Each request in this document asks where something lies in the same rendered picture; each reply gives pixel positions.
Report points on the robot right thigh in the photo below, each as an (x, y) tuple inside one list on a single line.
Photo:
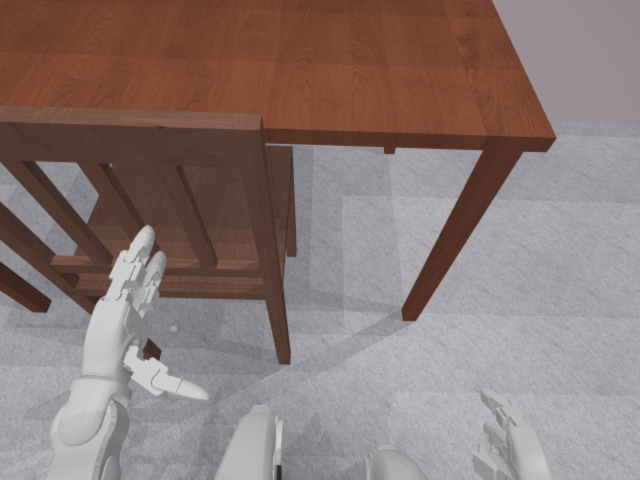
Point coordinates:
[(391, 465)]

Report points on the robot left thigh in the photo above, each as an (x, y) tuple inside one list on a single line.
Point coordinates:
[(254, 449)]

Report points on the table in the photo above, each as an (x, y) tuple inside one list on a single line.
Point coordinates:
[(432, 74)]

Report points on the robot left forearm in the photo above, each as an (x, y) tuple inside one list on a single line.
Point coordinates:
[(88, 432)]

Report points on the left robot hand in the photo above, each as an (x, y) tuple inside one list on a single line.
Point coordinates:
[(119, 318)]

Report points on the robot thigh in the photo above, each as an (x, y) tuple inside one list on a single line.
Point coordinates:
[(254, 449), (391, 465)]

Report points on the chair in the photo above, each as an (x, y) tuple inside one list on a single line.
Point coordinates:
[(221, 202)]

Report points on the right robot hand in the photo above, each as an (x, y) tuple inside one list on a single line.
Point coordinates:
[(521, 453)]

